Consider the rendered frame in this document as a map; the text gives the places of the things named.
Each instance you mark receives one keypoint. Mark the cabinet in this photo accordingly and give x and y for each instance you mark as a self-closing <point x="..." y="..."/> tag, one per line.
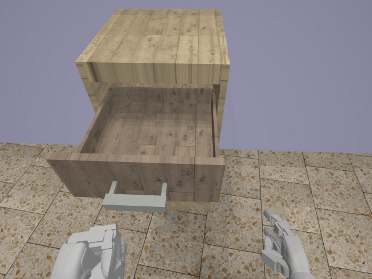
<point x="159" y="48"/>

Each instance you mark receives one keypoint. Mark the right robot hand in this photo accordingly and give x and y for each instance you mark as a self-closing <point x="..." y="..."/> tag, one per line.
<point x="288" y="256"/>

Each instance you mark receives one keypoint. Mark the left robot hand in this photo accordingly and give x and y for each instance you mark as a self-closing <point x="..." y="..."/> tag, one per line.
<point x="98" y="252"/>

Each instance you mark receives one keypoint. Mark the handle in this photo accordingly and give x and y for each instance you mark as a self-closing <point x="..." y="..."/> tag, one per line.
<point x="137" y="203"/>

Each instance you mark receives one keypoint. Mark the drawer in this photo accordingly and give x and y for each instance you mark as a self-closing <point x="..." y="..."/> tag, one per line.
<point x="143" y="137"/>

